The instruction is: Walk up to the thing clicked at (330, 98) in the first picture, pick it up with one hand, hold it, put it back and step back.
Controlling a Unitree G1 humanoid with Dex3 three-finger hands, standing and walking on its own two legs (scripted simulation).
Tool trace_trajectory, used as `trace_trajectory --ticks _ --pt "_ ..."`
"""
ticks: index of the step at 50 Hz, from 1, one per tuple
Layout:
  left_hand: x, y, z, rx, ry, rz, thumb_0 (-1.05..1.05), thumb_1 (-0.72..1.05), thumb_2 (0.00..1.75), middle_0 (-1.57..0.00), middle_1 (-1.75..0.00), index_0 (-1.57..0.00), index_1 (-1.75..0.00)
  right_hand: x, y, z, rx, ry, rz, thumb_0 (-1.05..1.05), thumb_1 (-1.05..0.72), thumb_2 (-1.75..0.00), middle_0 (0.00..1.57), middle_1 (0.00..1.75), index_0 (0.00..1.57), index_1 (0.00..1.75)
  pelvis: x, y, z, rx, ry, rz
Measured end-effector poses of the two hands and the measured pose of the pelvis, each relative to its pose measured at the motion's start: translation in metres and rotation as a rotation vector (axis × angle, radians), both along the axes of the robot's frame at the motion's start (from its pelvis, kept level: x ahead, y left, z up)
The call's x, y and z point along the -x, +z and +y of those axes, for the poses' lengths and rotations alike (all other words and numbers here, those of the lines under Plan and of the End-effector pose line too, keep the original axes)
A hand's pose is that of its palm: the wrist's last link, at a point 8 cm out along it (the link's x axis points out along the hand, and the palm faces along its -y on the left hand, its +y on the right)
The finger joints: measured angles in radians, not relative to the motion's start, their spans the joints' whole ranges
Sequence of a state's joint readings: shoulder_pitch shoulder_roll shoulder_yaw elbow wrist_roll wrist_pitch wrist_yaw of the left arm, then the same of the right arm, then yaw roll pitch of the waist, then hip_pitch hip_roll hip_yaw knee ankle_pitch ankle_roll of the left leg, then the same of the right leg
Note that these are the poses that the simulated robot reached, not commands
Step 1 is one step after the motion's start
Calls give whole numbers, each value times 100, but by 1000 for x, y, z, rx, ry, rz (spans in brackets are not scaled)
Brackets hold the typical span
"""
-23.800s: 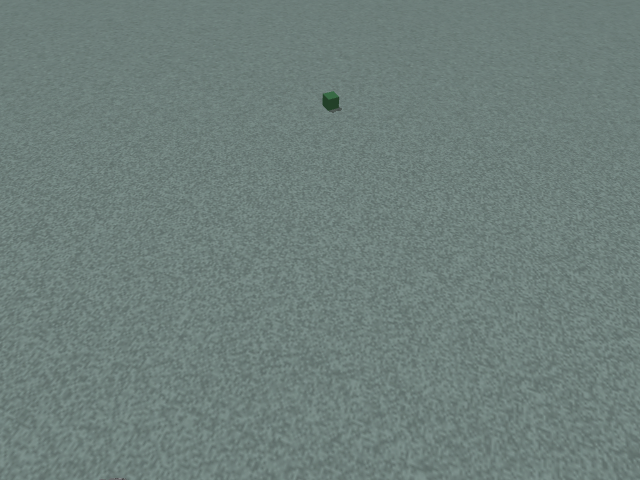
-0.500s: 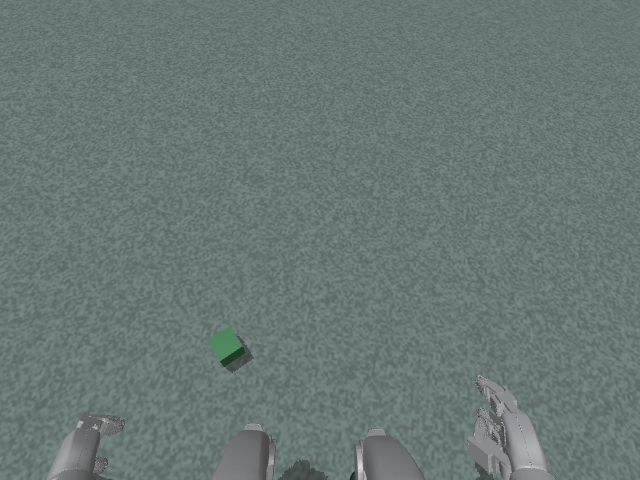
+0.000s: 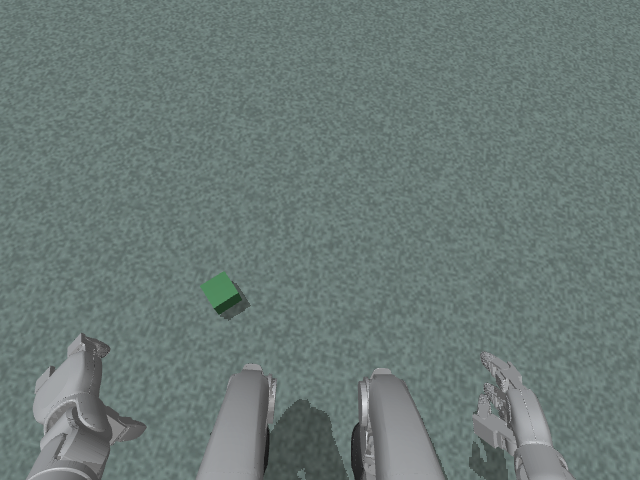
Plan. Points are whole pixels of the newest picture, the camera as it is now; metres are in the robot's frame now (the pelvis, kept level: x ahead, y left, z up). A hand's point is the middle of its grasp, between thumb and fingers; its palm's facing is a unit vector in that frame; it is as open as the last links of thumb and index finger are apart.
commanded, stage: rise first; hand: left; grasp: from above
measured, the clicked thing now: (221, 293) +0.48 +0.24 -0.56
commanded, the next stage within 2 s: none
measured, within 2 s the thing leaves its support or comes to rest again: neither
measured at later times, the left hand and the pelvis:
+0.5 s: hand (154, 319) +0.35 +0.31 -0.31, palm faces -0.25 -0.20 -0.95, open 13.6 cm; pelvis -0.05 +0.00 -0.17, yaw -3 degrees
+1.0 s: hand (177, 301) +0.41 +0.30 -0.39, palm faces -0.28 -0.30 -0.91, open 13.7 cm; pelvis -0.05 +0.01 -0.23, yaw -5 degrees
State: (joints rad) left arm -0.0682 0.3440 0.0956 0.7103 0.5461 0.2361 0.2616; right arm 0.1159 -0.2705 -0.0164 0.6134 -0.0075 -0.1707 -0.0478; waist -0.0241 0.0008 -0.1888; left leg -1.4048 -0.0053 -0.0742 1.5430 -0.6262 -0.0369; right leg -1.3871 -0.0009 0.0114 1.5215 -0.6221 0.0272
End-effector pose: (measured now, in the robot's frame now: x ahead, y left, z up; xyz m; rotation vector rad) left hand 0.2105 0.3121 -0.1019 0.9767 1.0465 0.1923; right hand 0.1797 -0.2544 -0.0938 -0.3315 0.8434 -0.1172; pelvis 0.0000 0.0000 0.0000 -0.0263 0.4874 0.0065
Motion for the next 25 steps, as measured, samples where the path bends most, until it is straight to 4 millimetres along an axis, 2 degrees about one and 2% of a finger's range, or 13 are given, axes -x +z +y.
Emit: trace_trajectory --ticks 6,14,20,25 --pt "-45 -52 -6 -151 -107 -62 -1 -49 96 -9 -106 -10 -106 24 -72 -13 12 1 110 0 -88 -89 20 29 20 30 17 -54 -5 -2 -12 75" --pt "-95 -104 -5 -328 -165 -110 -1 -48 98 -10 -108 -11 -108 80 -156 -17 -7 -2 266 0 -88 -89 20 29 20 30 39 -119 -10 2 -31 114" --pt "-122 -132 -3 -389 -177 -127 0 -48 97 -11 -110 -13 -109 124 -195 -10 -42 -21 360 0 -89 -89 20 29 20 30 49 -154 -8 9 -42 121" --pt "-141 -152 -5 -385 -175 -131 0 -48 96 -11 -110 -13 -109 155 -211 -4 -64 -42 415 0 -90 -89 20 29 20 30 51 -173 -3 21 -45 123"
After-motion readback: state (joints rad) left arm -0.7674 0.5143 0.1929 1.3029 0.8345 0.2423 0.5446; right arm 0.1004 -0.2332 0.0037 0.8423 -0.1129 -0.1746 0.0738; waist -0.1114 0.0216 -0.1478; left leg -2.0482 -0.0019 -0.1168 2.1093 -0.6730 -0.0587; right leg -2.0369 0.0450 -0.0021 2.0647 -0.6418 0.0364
